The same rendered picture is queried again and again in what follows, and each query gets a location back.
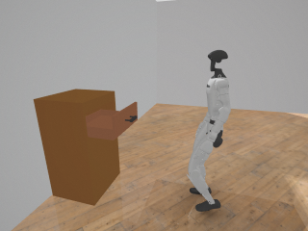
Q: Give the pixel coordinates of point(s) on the robot left forearm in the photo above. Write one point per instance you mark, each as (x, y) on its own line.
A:
(220, 120)

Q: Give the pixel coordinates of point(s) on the left robot hand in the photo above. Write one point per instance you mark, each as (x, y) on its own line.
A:
(206, 146)

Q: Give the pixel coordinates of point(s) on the cabinet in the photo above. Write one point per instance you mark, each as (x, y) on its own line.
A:
(80, 168)

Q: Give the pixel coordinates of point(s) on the humanoid robot torso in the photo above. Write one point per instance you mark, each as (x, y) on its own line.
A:
(213, 103)

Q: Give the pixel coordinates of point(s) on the drawer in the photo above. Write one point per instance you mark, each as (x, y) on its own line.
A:
(110, 124)

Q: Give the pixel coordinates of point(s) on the robot left upper arm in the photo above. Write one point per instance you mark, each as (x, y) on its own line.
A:
(222, 87)

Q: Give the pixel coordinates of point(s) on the handle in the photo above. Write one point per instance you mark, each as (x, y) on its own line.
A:
(132, 118)

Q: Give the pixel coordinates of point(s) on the robot right forearm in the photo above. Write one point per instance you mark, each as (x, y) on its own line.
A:
(207, 118)

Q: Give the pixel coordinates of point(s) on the right robot hand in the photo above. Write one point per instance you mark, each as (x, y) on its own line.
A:
(199, 126)

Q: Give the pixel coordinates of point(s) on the robot head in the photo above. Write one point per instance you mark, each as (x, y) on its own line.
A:
(216, 57)

